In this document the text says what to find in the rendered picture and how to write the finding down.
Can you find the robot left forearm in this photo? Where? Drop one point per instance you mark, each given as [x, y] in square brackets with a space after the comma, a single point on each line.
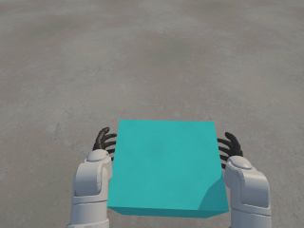
[90, 191]

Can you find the left robot hand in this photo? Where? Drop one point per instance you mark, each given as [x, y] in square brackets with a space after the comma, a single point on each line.
[100, 141]

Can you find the carton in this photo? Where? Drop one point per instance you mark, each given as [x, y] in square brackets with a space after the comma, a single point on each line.
[167, 169]

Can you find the robot right forearm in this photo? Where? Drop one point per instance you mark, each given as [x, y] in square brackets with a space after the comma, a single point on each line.
[250, 197]

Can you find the right robot hand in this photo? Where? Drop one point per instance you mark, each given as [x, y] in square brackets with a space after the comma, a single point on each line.
[234, 146]

